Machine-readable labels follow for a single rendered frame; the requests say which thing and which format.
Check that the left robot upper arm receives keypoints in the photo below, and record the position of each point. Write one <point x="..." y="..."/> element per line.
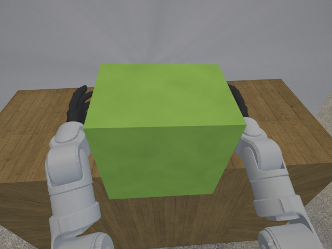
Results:
<point x="98" y="240"/>

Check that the left robot forearm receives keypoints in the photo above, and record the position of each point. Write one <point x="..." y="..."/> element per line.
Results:
<point x="69" y="183"/>

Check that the carton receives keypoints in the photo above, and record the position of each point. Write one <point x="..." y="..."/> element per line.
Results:
<point x="159" y="130"/>

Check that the right robot forearm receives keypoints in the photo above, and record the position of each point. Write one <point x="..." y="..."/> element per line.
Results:
<point x="273" y="191"/>

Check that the robot left hand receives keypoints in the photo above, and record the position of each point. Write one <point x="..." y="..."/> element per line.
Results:
<point x="77" y="106"/>

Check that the right robot upper arm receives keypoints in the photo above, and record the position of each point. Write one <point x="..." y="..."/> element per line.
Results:
<point x="292" y="236"/>

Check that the pedestal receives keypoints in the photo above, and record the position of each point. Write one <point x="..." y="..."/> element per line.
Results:
<point x="32" y="117"/>

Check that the robot right hand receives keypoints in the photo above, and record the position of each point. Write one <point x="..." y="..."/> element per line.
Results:
<point x="239" y="100"/>

